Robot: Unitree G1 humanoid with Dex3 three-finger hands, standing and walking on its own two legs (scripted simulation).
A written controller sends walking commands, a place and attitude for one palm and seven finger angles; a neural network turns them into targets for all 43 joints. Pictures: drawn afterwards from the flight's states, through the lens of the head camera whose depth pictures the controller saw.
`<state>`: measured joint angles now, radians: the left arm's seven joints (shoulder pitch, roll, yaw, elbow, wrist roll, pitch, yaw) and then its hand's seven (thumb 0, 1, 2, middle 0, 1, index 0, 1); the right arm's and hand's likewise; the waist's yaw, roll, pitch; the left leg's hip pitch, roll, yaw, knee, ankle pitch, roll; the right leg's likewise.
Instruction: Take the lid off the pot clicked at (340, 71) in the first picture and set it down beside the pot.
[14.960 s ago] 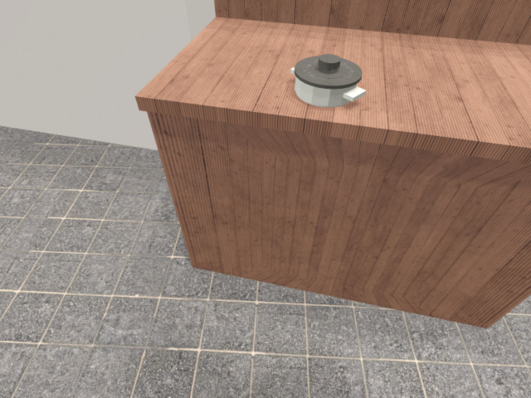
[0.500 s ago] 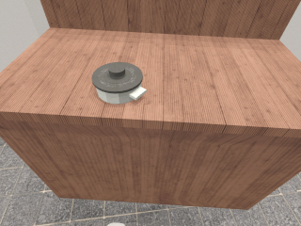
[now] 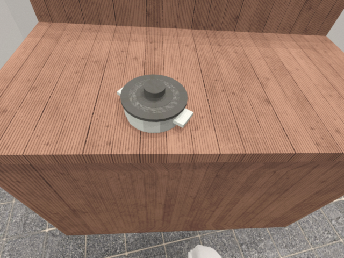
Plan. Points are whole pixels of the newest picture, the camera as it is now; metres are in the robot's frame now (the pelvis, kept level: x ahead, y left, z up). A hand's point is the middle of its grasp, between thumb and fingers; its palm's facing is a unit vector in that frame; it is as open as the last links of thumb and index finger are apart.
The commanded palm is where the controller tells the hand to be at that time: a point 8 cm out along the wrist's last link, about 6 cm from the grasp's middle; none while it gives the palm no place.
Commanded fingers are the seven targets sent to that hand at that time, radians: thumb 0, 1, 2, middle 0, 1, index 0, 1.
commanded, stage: shuffle to correct the standing spot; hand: left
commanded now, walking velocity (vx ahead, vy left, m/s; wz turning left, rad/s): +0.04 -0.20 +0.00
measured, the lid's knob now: (154, 88) +0.46 +0.06 +0.15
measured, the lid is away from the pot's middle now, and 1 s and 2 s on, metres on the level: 0.00 0.00 0.00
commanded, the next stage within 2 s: come to a stop and stand still in 1.66 s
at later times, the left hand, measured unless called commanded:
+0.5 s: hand (153, 230) +0.23 +0.05 -0.18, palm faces -0.09 -0.99 -0.11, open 7.4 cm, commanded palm none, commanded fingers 0.00 0.90 0.90 -0.20 -0.30 -0.20 -0.30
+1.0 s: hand out of the picture +0.06 +0.04 -0.18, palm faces +0.14 -0.96 -0.24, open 7.4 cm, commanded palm none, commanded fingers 0.00 0.90 0.90 -0.20 -0.30 -0.20 -0.30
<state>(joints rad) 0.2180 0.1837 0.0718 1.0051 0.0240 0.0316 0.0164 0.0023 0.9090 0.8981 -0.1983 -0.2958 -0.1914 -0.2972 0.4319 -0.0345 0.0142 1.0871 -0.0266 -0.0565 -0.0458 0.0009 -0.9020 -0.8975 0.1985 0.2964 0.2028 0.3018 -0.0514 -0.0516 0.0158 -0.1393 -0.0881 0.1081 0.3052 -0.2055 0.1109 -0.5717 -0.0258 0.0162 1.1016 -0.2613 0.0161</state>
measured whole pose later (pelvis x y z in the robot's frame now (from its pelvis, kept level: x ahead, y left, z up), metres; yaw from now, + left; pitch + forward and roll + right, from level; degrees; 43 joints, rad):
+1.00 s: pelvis +0.03 -0.17 -0.01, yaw +3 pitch +1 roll +2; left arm 0.23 0.20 0.06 0.94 0.04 0.03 0.03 0.00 0.91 0.90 -0.21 -0.30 -0.20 -0.30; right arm 0.11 -0.16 -0.06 0.92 -0.02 0.06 0.00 0.00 -0.91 -0.90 0.19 0.30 0.20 0.30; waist 0.06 -0.06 0.06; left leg -0.33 -0.04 0.00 0.80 -0.49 -0.02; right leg -0.41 0.00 -0.13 0.47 -0.09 -0.10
